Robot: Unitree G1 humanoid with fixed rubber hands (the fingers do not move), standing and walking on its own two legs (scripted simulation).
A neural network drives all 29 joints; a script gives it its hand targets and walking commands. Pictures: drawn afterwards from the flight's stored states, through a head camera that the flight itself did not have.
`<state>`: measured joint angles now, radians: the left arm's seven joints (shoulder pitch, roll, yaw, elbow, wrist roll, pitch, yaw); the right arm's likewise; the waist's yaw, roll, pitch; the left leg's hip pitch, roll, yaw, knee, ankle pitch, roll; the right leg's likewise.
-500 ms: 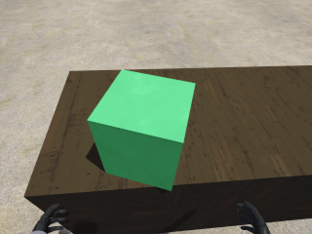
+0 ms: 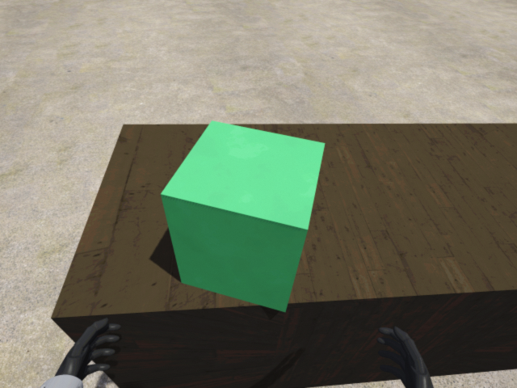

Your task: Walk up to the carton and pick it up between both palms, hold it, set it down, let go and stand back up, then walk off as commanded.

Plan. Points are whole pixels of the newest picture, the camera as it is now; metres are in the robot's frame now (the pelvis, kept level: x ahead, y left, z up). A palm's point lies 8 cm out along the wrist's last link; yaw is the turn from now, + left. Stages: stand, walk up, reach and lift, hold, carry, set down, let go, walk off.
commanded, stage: reach and lift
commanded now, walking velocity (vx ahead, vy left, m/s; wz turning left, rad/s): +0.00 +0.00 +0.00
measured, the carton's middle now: (248, 217) +0.42 +0.02 +0.02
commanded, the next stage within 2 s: none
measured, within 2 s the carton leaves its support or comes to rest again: neither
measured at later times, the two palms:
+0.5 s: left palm (47, 338) +0.22 +0.31 -0.01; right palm (370, 342) +0.20 -0.16 -0.01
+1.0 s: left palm (77, 317) +0.24 +0.26 +0.02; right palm (371, 334) +0.20 -0.16 +0.02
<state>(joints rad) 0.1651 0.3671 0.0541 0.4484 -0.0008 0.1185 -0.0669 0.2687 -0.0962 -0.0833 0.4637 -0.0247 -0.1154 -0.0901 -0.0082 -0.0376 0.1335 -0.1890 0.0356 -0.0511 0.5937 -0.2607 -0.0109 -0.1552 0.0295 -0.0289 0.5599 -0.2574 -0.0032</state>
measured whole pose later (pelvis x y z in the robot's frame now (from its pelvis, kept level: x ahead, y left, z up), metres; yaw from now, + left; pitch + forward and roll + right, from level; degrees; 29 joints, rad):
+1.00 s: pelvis +0.04 +0.02 +0.01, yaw +1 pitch -5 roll -2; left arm 0.25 0.51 -0.11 0.11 -0.34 -0.07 -0.11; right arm 0.43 0.04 0.03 0.01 0.13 -0.02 -0.27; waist 0.02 -0.05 0.12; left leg -0.16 0.01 -0.05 0.52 -0.27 0.00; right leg -0.10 0.01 -0.03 0.44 -0.24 0.01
